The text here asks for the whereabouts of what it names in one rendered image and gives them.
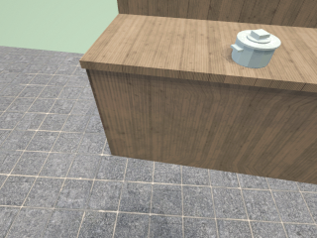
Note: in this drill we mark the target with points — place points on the knob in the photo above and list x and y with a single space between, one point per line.
260 34

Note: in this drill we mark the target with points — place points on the pot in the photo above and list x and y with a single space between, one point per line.
249 57

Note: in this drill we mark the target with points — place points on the table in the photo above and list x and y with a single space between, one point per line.
167 89

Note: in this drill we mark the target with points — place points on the lid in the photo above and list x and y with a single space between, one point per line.
266 44

